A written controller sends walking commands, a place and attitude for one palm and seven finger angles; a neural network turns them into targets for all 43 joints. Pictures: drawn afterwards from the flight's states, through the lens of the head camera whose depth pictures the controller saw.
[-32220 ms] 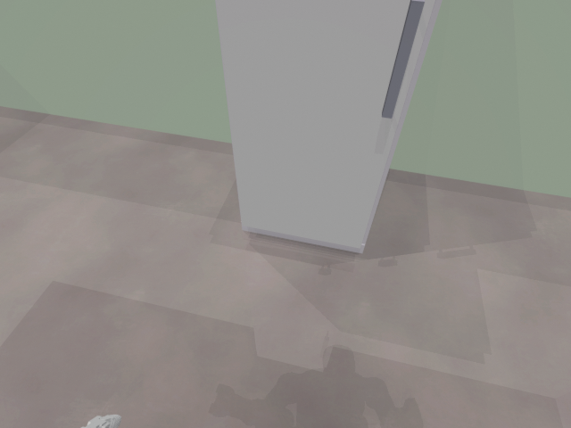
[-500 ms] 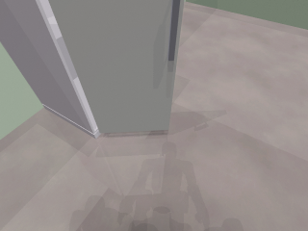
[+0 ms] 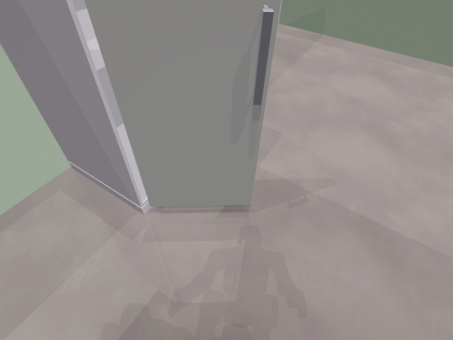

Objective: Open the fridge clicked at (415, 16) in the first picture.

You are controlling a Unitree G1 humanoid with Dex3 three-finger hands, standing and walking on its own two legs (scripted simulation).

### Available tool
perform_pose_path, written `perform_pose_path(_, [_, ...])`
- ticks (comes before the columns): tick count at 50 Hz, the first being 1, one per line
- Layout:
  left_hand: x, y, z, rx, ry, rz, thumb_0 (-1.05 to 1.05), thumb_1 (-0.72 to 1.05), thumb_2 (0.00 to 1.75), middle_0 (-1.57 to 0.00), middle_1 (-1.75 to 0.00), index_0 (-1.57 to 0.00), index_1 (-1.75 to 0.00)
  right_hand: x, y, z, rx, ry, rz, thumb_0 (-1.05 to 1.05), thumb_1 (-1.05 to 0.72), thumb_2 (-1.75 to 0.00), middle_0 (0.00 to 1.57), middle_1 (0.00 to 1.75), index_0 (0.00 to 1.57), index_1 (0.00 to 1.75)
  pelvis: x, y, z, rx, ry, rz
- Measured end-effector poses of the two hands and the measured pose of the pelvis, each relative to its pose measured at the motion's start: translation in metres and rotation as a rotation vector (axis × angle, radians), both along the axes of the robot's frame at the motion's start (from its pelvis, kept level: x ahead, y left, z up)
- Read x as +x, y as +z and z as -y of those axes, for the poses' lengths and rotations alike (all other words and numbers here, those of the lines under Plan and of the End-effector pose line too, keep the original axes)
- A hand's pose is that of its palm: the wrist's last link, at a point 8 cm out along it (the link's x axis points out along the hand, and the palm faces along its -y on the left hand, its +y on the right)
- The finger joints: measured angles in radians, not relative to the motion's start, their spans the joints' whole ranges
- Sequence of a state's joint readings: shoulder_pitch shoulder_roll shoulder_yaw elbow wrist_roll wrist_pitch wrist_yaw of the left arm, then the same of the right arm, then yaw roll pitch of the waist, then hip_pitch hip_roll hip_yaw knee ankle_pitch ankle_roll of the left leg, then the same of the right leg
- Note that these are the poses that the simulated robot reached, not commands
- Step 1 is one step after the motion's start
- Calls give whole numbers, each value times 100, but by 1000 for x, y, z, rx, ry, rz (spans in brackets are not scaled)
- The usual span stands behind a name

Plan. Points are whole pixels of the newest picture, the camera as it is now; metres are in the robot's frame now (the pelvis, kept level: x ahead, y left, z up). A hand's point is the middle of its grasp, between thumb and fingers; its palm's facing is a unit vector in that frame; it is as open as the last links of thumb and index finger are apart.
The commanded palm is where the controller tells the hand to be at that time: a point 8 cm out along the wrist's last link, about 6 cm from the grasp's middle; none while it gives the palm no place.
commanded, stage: let the arm hang, fingers relaxed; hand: right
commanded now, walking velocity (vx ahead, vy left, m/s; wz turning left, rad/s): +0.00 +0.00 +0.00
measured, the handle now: (260, 58) +0.84 -0.04 +0.10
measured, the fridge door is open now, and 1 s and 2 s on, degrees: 55 55 55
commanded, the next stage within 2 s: look to check the result in 0.04 s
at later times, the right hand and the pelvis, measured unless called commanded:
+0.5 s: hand out of the picture +0.09 -0.24 -0.15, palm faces -0.02 +0.94 -0.34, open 7.4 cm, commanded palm none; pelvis +0.02 +0.01 +0.00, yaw +0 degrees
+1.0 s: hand out of the picture +0.12 -0.22 -0.15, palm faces -0.03 +0.95 -0.32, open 7.4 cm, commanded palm none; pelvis +0.03 +0.02 +0.00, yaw +0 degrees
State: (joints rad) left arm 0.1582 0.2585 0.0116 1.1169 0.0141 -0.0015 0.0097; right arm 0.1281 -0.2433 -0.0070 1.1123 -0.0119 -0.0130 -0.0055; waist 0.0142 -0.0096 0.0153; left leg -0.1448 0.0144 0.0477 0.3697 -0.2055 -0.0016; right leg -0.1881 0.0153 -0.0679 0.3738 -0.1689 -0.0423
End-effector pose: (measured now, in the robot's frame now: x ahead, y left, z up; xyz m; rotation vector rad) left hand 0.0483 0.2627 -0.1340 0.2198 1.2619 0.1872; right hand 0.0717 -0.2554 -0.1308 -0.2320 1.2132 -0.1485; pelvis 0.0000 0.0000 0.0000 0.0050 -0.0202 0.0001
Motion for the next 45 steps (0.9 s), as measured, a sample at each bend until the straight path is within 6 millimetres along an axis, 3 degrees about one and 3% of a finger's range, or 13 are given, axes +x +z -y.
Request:
perform_pose_path(21, [32, 10, -36, 57, -30, 0, 1, 91, 90, -20, -30, -20, -30, 3, 13, 29, -89, -10, -55, 0, -90, -90, 21, 30, 20, 30, 14, 3, -9, -2, -2, -7])
perform_pose_path(34, [52, 13, -42, 59, -41, 26, 1, 91, 90, -20, -30, -20, -30, 28, 15, 17, -79, 7, -17, 0, -90, -90, 21, 30, 20, 30, 24, 4, -16, -5, -1, -11])
perform_pose_path(45, [53, 12, -46, 57, -29, 19, 1, 91, 90, -20, -30, -20, -30, 41, 14, 7, -70, 19, -4, 0, -90, -90, 21, 30, 21, 30, 31, 4, -21, -6, 4, -13])
